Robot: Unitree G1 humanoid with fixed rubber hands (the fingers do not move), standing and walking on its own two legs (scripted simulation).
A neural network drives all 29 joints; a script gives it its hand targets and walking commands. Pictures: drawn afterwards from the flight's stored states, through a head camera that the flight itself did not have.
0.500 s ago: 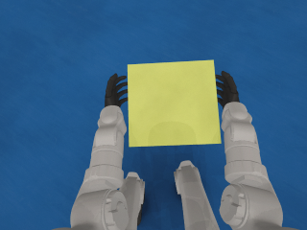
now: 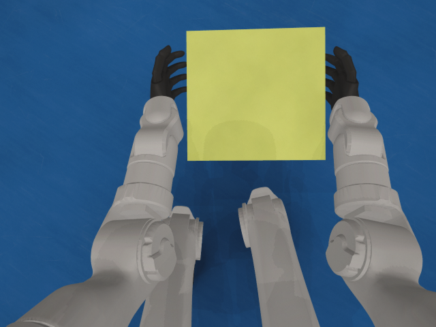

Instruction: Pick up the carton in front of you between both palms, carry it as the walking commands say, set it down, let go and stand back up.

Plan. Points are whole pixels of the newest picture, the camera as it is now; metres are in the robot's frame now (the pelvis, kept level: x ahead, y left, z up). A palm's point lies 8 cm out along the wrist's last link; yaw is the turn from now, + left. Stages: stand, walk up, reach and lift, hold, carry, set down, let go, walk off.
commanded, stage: set down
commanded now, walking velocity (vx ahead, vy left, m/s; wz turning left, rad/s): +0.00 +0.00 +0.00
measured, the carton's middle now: (249, 109) +0.46 -0.12 -0.20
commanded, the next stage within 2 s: none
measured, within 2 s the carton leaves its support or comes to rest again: rests again in 1.06 s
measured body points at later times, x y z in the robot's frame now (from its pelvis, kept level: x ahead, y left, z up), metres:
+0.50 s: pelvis -0.01 +0.00 -0.08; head +0.33 -0.06 +0.20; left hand +0.53 +0.01 -0.25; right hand +0.46 -0.29 -0.25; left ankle +0.08 +0.13 -0.46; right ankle +0.12 -0.14 -0.46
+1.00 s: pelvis -0.02 +0.01 -0.10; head +0.34 -0.04 +0.17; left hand +0.53 +0.02 -0.27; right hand +0.45 -0.27 -0.29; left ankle +0.08 +0.13 -0.46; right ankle +0.12 -0.14 -0.46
